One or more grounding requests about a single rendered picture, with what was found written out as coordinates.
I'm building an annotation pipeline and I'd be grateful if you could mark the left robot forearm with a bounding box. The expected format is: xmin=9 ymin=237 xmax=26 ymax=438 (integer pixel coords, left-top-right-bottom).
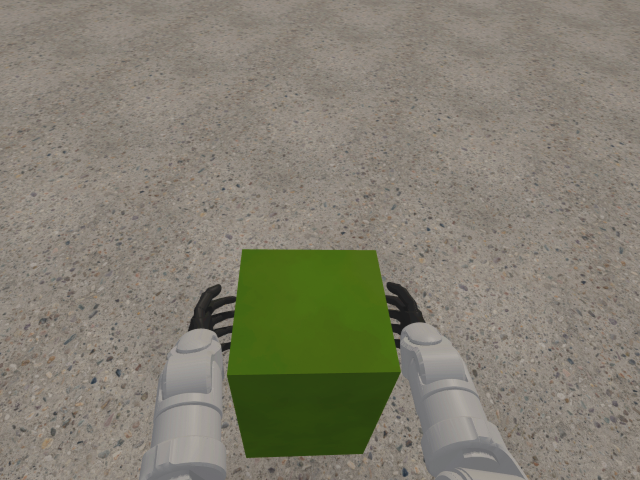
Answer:
xmin=139 ymin=329 xmax=226 ymax=480

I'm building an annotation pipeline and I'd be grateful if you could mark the right robot forearm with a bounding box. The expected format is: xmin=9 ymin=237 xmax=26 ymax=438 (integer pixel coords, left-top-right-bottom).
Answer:
xmin=400 ymin=322 xmax=529 ymax=480

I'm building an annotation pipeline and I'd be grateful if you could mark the robot left hand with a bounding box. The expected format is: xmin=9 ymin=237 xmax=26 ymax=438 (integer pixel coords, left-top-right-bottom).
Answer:
xmin=188 ymin=284 xmax=236 ymax=352

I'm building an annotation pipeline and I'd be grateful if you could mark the carton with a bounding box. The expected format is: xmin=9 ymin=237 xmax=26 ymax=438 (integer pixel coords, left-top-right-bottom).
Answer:
xmin=227 ymin=249 xmax=401 ymax=458

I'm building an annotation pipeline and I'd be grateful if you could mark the robot right hand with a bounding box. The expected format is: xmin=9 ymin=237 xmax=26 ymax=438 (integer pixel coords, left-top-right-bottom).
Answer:
xmin=385 ymin=282 xmax=426 ymax=349

